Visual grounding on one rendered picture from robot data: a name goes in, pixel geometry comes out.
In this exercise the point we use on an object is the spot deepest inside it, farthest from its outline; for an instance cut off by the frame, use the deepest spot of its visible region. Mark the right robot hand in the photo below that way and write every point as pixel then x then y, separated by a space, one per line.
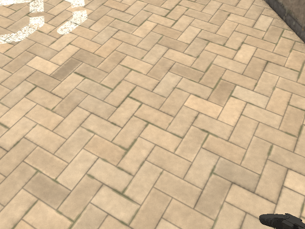
pixel 280 221

